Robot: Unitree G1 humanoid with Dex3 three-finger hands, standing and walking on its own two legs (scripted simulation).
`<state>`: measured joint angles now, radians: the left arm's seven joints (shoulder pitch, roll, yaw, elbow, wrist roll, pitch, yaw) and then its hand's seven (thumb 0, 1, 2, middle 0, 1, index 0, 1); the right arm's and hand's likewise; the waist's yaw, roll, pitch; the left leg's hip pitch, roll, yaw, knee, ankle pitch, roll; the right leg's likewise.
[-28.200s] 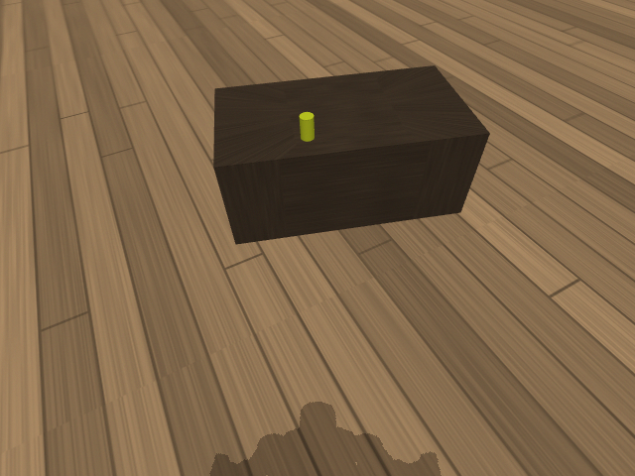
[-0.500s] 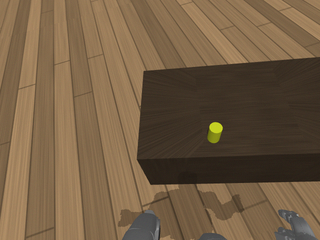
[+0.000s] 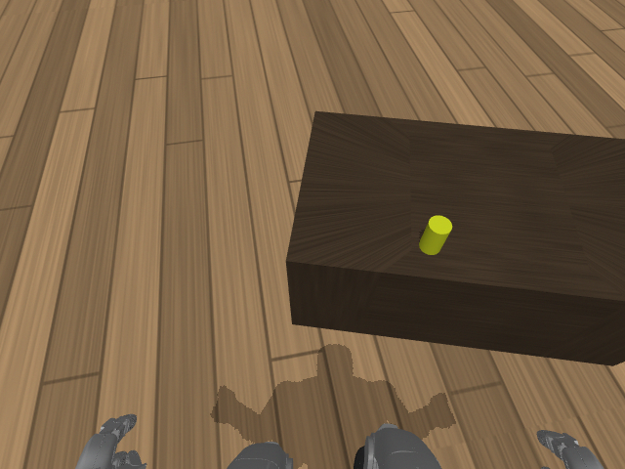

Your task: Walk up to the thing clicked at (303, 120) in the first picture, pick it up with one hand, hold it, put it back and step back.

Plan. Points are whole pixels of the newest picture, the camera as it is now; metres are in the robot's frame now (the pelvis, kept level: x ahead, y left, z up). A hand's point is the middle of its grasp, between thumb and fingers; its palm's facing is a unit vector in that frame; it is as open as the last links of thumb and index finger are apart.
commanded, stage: step back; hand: right
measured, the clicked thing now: (434, 235) +0.61 -0.27 -0.28
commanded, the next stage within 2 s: none
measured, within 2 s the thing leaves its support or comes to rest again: neither
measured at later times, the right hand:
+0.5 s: hand out of the picture -0.06 -0.24 -0.14, palm faces +0.11 +0.93 -0.34, open 7.4 cm
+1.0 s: hand out of the picture -0.24 -0.20 -0.12, palm faces +0.01 +0.91 -0.41, open 7.4 cm
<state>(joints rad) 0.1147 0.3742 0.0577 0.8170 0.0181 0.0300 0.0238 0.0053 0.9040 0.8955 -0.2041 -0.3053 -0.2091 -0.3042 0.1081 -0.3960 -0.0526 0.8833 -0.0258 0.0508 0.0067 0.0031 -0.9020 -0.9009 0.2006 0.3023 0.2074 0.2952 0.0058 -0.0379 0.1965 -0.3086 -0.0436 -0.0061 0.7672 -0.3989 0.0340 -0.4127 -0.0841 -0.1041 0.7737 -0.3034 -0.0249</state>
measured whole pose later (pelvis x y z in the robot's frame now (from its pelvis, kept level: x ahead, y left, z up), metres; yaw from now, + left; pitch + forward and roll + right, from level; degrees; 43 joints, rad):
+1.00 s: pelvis -0.29 +0.06 +0.02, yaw -3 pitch -2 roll -1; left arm 0.06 0.38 0.07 0.82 0.00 0.08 0.02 0.01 0.91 0.90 -0.20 -0.30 -0.21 -0.30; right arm 0.20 -0.35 -0.03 0.88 -0.04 0.04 -0.01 0.00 -0.90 -0.90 0.20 0.30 0.21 0.30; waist -0.03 -0.03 0.16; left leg -0.29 0.01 -0.05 0.66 -0.33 0.01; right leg -0.49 0.06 0.09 1.15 -0.54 -0.02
